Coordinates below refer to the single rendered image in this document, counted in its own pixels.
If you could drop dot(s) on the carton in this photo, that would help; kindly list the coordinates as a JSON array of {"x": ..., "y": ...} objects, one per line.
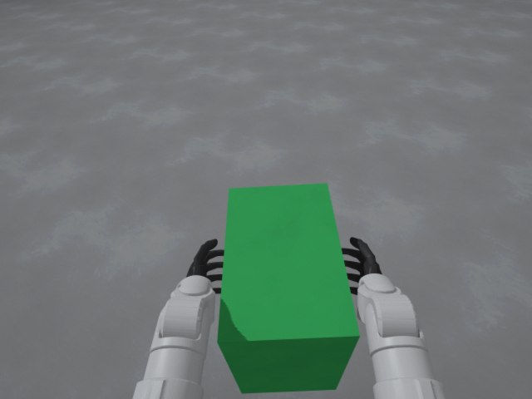
[{"x": 286, "y": 319}]

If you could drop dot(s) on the right robot hand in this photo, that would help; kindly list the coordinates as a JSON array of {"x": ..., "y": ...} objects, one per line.
[{"x": 365, "y": 256}]

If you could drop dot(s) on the left robot hand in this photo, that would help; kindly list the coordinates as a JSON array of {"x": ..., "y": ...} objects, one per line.
[{"x": 200, "y": 266}]

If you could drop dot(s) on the right robot forearm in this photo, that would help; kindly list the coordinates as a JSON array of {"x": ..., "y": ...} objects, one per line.
[{"x": 396, "y": 341}]

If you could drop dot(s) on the left robot forearm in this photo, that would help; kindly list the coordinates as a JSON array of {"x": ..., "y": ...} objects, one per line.
[{"x": 178, "y": 350}]

